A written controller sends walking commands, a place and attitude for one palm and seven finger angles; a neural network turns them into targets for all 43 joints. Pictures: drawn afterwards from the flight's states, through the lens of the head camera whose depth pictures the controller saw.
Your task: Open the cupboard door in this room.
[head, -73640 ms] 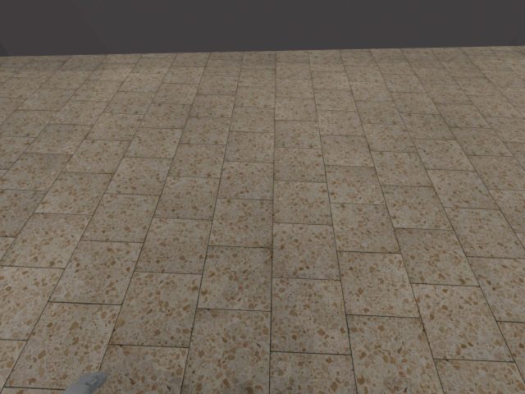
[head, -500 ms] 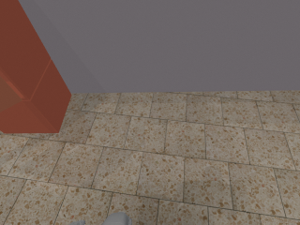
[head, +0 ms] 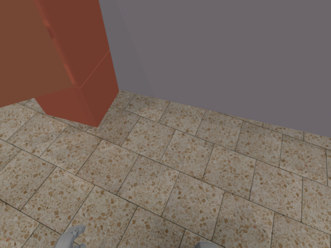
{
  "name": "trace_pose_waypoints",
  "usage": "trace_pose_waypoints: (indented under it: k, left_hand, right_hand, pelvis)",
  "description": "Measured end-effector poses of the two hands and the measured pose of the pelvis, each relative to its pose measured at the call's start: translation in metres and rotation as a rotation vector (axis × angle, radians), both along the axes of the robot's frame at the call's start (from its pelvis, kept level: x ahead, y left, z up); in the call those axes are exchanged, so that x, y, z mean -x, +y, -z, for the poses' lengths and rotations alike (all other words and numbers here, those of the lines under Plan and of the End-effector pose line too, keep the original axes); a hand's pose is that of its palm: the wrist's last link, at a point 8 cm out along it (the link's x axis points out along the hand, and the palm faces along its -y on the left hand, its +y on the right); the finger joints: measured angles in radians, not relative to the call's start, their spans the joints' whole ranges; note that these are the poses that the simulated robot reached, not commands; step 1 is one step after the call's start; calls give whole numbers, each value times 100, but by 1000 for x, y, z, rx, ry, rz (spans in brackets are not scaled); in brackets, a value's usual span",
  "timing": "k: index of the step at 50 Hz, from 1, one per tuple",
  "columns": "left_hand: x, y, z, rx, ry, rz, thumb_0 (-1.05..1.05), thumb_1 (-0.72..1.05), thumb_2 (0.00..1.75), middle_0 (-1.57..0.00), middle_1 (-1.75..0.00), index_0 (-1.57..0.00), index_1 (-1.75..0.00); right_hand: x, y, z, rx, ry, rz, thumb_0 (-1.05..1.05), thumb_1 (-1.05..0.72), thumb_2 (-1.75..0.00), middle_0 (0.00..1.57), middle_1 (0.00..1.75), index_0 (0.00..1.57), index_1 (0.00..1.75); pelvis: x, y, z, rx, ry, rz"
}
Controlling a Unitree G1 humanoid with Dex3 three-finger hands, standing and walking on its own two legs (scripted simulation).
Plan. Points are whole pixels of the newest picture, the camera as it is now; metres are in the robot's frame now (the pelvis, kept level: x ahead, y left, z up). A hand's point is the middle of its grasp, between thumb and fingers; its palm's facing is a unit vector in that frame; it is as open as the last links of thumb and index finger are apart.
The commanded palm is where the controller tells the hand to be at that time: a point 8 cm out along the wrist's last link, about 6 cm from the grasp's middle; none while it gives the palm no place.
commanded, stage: turn to face it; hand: left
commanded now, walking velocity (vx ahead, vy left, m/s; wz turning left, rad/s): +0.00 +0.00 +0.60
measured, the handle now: out of the picture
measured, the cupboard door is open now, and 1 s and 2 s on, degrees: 43 43 43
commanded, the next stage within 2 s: take the last steps up to it in 0.78 s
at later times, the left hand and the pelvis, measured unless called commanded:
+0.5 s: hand out of the picture -0.02 +0.20 -0.19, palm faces +0.35 -0.91 -0.21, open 7.4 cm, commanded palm none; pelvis +0.01 +0.00 -0.02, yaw +20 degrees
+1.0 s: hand out of the picture +0.02 +0.18 -0.16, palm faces +0.45 -0.86 -0.24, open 7.4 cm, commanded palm none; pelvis +0.03 -0.02 +0.00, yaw +27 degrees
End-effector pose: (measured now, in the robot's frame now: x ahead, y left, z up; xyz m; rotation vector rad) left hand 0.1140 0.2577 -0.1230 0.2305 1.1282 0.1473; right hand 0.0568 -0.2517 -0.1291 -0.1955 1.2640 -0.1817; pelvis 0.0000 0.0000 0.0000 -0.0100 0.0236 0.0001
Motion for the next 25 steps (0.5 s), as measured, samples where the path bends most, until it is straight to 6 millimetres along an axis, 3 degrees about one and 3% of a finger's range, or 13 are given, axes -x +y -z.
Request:
trace_pose_waypoints:
  k: [3, 6, 13, 18, 25]
  left_hand:
    - [-3, -15, -2, -15, -37, -15, 1, 91, 89, -20, -30, -20, -30]
    - [7, -28, -6, -33, -49, -36, 1, 91, 89, -20, -30, -20, -30]
    - [52, -45, -9, -5, 13, -162, 1, 91, 89, -20, -30, -20, -30]
    - [91, -45, 3, 31, 58, -266, 1, 91, 89, -20, -30, -20, -30]
    - [157, -19, 37, 76, 166, -409, 1, 91, 89, -20, -30, -20, -30]
  right_hand:
    - [1, -15, 14, -21, 26, -5, 0, -90, -90, 20, 30, 21, 30]
    - [-6, -29, 24, -32, 42, -21, 0, -91, -90, 20, 30, 21, 30]
    - [-41, -36, 13, -34, 55, -122, 1, -91, -90, 20, 30, 20, 30]
    - [-81, -19, 5, -17, 35, -236, 0, -91, -90, 20, 30, 20, 30]
    - [-147, 38, 0, 17, -104, -402, 0, -91, -90, 20, 30, 20, 30]
  pelvis:
    - [-2, -16, 7, -16, 5, -35]
    - [-3, -26, 9, -15, -3, -80]
    - [-10, -35, -2, -39, -14, -192]
    - [-12, -31, -2, -42, -12, -267]
    - [-12, -5, 17, -19, -7, -343]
